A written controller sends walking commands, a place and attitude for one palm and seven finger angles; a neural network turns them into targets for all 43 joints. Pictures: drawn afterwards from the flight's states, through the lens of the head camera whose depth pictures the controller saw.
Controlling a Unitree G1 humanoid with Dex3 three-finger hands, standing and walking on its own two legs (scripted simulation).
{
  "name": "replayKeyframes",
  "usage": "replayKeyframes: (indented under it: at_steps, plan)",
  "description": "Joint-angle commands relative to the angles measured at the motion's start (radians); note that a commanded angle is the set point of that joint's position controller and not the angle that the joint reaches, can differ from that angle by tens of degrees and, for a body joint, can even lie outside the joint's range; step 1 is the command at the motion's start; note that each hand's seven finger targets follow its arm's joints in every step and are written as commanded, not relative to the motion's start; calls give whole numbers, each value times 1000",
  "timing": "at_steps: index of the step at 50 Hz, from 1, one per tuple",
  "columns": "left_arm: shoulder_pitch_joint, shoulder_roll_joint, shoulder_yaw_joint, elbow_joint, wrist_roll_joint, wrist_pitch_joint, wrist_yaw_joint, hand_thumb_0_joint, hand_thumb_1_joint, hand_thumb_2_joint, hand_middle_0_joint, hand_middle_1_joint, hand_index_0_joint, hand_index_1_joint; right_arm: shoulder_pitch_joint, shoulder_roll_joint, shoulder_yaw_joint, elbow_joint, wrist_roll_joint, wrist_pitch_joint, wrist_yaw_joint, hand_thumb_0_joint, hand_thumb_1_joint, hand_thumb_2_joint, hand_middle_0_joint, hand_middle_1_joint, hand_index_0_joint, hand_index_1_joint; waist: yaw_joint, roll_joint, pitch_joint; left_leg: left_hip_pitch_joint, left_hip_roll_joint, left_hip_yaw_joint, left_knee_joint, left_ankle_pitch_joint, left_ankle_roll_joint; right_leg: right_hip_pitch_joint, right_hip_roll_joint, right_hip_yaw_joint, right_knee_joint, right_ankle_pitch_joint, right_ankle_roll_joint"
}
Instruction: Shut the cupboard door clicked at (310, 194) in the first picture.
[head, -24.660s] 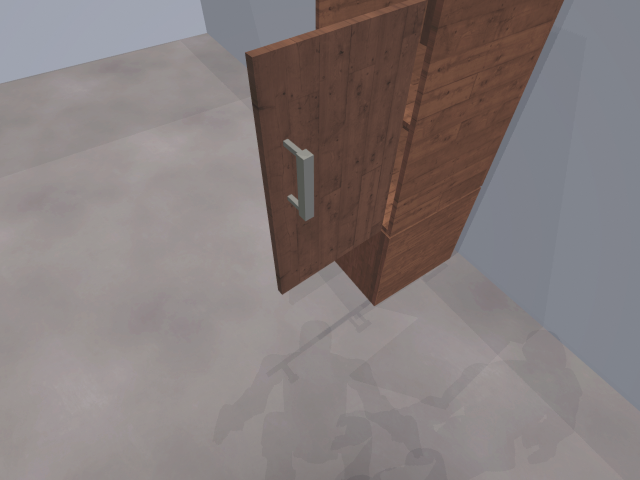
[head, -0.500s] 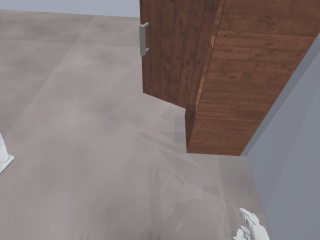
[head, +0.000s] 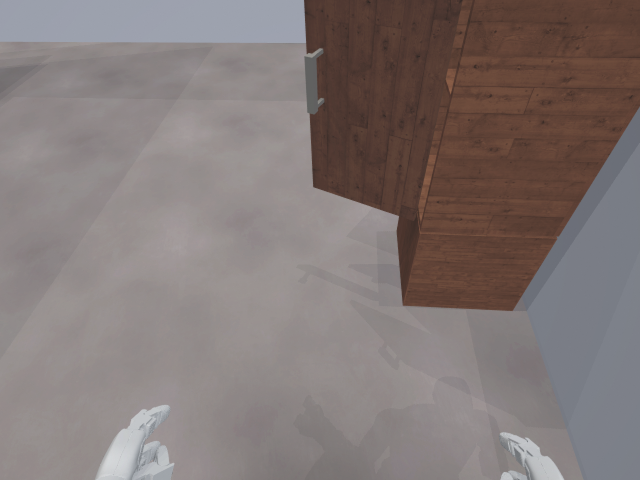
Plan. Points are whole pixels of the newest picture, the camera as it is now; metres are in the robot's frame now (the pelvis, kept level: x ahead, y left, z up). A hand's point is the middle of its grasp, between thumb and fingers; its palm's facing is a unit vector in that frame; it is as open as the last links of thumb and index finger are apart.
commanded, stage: let the arm hang, fingers relaxed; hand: left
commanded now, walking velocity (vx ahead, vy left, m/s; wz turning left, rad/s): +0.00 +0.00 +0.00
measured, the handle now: (315, 81) +0.99 +0.04 +0.04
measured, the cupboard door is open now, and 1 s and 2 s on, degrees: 65 65 65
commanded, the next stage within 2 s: look to check the result in 0.90 s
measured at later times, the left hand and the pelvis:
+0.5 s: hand out of the picture -0.11 +0.20 -0.15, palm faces +0.01 -0.98 -0.21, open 7.3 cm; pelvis -0.02 +0.02 +0.02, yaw -1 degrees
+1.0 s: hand out of the picture -0.03 +0.18 -0.16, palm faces +0.01 -0.99 -0.16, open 7.3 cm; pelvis -0.02 +0.02 +0.02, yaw -1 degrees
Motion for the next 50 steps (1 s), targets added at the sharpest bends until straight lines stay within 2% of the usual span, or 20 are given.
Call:
replayKeyframes:
  at_steps: [1,2,4,6,10,11,15,20,22,25,28,31,35,44,46,50]
  plan:
    - [37,117,18,129,0,-41,15,0,900,900,-200,-300,-200,-300,26,-83,-24,-1,-8,-3,0,0,-900,-900,200,300,200,300,13,-22,-10,159,71,-105,-135,235,13,-59,-68,81,-182,219,-44]
    - [46,122,16,176,0,-40,17,0,900,900,-200,-300,-200,-300,31,-87,-22,18,-6,-1,-1,0,-900,-900,200,300,200,300,18,19,-1,145,77,-118,-162,201,14,-33,-55,75,-196,175,-41]
    - [70,94,13,277,-4,-40,16,0,900,900,-200,-300,-200,-300,40,-62,-22,73,-3,2,-7,0,-900,-900,200,300,200,300,21,67,17,138,69,-119,-211,68,12,-24,-50,81,-232,106,-45]
    - [109,54,25,347,-1,-39,17,0,900,900,-200,-300,-200,-300,61,-34,-28,113,-5,5,-15,0,-900,-900,200,300,200,300,24,152,26,138,68,-122,-255,-46,12,-19,-41,79,-254,82,-54]
    - [162,30,11,458,-2,-42,17,0,900,900,-200,-300,-200,-300,115,-16,-38,186,4,10,-23,0,-900,-900,200,300,200,300,22,92,41,162,74,-133,-304,-134,15,-25,-33,68,-288,79,-54]
    - [171,24,8,480,-1,-44,18,0,900,900,-200,-300,-200,-300,126,-11,-40,204,5,10,-25,0,-900,-900,200,300,200,300,20,61,50,171,75,-133,-310,-139,16,-36,-32,68,-295,78,-53]
    - [199,4,1,546,-1,-51,23,0,900,900,-200,-300,-200,-300,174,10,-45,263,11,9,-29,0,-900,-900,200,300,200,300,14,-21,72,202,78,-119,-306,-97,18,-62,-37,70,-315,77,-51]
    - [229,-18,-2,593,0,-52,32,0,900,900,-200,-300,-200,-300,204,37,-46,312,12,11,-29,0,-900,-900,200,300,200,300,12,-66,112,205,76,-100,-306,-94,17,-100,-41,70,-327,37,-47]
    - [237,-21,0,599,1,-53,35,0,900,900,-200,-300,-200,-300,216,41,-47,323,12,10,-29,0,-900,-900,200,300,200,300,11,-54,106,205,74,-101,-308,-97,18,-100,-38,72,-323,29,-47]
    - [243,-37,1,606,3,-50,38,0,900,900,-200,-300,-200,-300,217,59,-46,335,9,10,-29,0,-900,-900,200,300,200,300,15,-51,137,179,75,-105,-332,-133,18,-110,-34,68,-311,26,-41]
    - [243,-47,2,605,4,-52,40,0,900,900,-200,-300,-200,-300,224,75,-46,339,8,10,-28,0,-900,-900,200,300,200,300,14,-62,140,178,67,-92,-321,-111,15,-118,-37,73,-317,18,-41]
    - [232,-56,4,598,3,-52,42,0,900,900,-200,-300,-200,-300,226,88,-44,343,7,8,-28,0,-900,-900,200,300,200,300,15,-34,158,171,64,-92,-323,-102,14,-125,-36,73,-311,35,-38]
    - [221,-60,6,590,3,-54,42,0,900,900,-200,-300,-200,-300,223,97,-43,341,6,5,-28,0,-900,-900,200,300,200,300,18,-31,161,166,60,-89,-321,-84,12,-114,-39,73,-313,56,-37]
    - [183,-57,12,573,1,-57,40,0,900,900,-200,-300,-200,-300,225,97,-43,334,5,1,-29,0,-900,-900,200,300,200,300,13,-17,154,175,60,-82,-304,-49,6,-101,-42,74,-318,77,-40]
    - [182,-55,14,573,1,-57,40,0,900,900,-200,-300,-200,-300,228,91,-44,333,5,-1,-29,0,-900,-900,200,300,200,300,13,-13,131,182,62,-88,-309,-46,9,-85,-38,74,-309,94,-40]
    - [178,-52,15,575,0,-60,40,0,900,900,-200,-300,-200,-300,223,87,-44,331,7,-4,-30,0,-900,-900,200,300,200,300,13,-33,118,198,65,-84,-297,-8,10,-72,-43,72,-312,118,-40]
